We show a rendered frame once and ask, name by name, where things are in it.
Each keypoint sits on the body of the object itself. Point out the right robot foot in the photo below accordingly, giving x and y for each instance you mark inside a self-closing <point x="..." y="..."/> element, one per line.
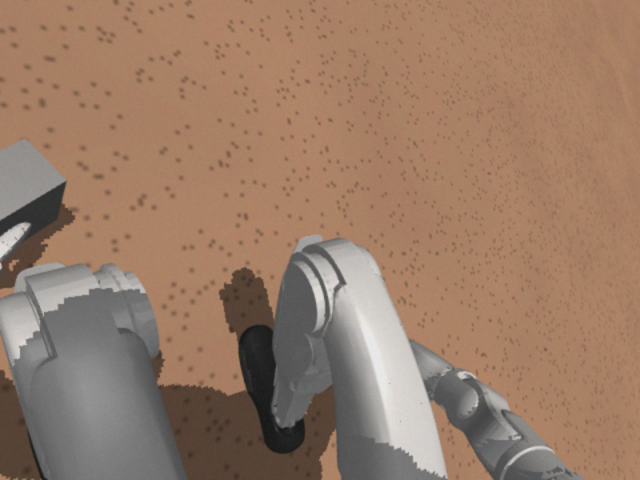
<point x="258" y="368"/>

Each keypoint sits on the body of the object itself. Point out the carton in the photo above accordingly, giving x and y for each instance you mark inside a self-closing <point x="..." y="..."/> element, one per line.
<point x="31" y="189"/>

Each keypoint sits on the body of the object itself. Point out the left robot foot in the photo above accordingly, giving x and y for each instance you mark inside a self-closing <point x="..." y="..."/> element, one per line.
<point x="36" y="460"/>

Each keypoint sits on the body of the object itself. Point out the right robot arm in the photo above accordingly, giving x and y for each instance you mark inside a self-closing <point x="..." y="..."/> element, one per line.
<point x="505" y="444"/>

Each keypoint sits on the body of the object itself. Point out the left robot hand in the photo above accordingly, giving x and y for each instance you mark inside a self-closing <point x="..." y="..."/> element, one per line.
<point x="11" y="239"/>

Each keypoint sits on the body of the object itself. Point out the right robot hand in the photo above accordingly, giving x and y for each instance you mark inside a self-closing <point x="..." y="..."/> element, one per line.
<point x="432" y="366"/>

